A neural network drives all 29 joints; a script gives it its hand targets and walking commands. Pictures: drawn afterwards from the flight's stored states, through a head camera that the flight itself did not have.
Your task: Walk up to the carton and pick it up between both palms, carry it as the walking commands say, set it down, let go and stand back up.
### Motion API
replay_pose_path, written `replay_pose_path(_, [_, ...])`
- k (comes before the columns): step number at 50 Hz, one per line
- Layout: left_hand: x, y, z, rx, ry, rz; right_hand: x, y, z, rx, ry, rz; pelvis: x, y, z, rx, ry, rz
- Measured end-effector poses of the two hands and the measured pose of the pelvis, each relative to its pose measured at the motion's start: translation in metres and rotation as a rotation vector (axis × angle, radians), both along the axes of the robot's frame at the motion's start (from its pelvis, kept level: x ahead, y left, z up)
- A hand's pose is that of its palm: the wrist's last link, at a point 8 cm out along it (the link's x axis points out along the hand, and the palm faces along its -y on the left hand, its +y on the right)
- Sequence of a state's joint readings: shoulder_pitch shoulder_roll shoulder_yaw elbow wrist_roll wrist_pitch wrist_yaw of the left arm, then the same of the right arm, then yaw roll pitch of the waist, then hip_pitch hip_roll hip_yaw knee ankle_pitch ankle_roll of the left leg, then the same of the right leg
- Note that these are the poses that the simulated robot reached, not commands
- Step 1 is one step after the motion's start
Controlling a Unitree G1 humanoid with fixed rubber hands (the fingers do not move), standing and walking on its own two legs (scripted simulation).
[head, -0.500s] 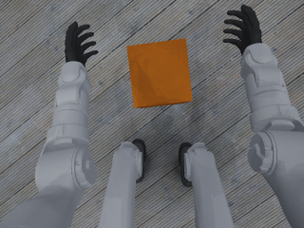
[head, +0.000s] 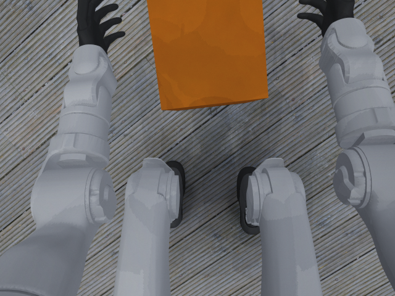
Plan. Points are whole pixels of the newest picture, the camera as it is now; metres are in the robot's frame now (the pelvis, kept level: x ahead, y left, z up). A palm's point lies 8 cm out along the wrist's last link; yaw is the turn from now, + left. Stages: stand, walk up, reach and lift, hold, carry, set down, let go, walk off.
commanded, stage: reach and lift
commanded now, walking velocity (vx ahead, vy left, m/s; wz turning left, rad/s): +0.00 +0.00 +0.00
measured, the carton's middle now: (208, 59) +0.52 +0.01 -0.32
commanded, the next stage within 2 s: none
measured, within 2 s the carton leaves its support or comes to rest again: leaves its support in 1.82 s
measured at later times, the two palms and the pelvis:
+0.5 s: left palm (116, 58) +0.51 +0.20 -0.25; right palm (301, 43) +0.53 -0.18 -0.26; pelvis -0.01 +0.00 -0.07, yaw +0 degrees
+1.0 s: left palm (124, 57) +0.51 +0.18 -0.25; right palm (297, 41) +0.53 -0.17 -0.25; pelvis -0.01 +0.00 -0.07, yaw +0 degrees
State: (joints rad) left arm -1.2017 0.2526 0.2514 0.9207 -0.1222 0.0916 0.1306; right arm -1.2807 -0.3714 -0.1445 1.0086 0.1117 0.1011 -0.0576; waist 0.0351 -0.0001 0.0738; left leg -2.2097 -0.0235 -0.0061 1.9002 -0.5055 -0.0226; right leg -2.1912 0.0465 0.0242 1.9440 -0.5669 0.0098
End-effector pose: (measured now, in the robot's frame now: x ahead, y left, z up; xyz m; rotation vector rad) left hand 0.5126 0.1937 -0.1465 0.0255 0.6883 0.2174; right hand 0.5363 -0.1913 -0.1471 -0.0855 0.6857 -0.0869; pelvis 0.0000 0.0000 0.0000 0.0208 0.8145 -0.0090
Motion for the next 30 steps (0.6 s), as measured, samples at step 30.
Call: replay_pose_path(30, [0.001,-0.001,-0.104,-0.004,0.046,-0.003,-0.004,0.009,-0.109,0.019,0.029,0.001,-0.010,-0.002,-0.078,0.008,-0.156,0.001])
